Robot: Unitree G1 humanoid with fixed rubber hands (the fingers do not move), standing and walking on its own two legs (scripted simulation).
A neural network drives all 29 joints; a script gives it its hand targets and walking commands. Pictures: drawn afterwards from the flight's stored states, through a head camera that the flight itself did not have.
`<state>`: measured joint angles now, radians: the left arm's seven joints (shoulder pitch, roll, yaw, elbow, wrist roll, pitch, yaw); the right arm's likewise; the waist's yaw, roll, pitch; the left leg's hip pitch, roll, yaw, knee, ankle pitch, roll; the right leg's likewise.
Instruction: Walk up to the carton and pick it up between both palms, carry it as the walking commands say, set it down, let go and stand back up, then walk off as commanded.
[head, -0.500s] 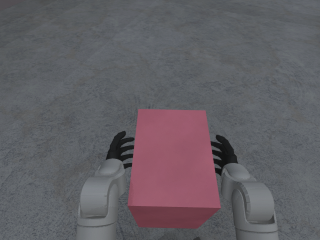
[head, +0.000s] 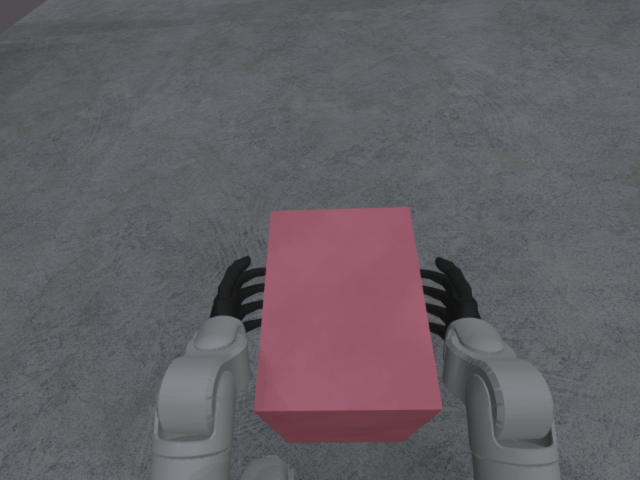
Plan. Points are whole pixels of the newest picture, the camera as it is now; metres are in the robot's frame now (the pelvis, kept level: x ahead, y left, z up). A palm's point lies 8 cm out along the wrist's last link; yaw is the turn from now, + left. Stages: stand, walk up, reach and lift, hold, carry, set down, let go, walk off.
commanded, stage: carry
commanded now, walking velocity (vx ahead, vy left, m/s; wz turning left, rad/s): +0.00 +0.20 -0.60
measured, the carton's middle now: (342, 335) +0.29 +0.00 +0.01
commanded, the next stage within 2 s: none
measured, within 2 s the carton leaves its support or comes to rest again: neither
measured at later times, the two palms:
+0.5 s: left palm (226, 315) +0.29 +0.14 +0.07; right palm (438, 397) +0.19 -0.10 +0.06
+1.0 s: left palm (190, 307) +0.31 +0.19 +0.06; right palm (359, 431) +0.16 -0.02 +0.06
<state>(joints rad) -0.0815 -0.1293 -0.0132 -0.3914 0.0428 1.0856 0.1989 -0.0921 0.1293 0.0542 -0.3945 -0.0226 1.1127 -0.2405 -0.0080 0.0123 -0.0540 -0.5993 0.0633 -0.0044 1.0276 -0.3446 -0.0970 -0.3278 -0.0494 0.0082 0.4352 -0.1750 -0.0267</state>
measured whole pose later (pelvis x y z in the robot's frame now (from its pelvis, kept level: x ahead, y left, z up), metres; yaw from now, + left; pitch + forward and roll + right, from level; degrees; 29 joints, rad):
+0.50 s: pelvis +0.00 +0.11 -0.02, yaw -20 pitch +6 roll +2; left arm -0.10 -0.13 -0.03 -0.41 0.03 1.13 0.22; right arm -0.05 0.13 0.05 -0.42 -0.03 1.11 -0.22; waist 0.00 0.00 -0.11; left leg -0.40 0.09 0.32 0.61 -0.30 0.05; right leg -0.40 -0.04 -0.13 0.67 -0.35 -0.01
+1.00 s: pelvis +0.02 +0.23 -0.02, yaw -37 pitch +5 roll +0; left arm -0.06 -0.13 -0.02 -0.40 0.04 1.14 0.21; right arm -0.04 0.13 0.07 -0.38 -0.03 1.12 -0.22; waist 0.02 -0.05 -0.10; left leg -0.40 0.05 0.14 0.57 -0.25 0.02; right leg -0.58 -0.04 0.06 0.98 -0.51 0.02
